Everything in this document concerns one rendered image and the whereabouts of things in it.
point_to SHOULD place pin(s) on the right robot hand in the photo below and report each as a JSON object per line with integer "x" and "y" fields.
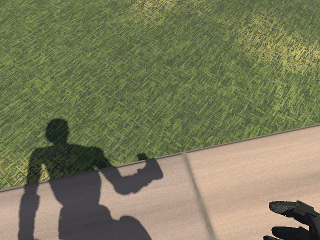
{"x": 301, "y": 212}

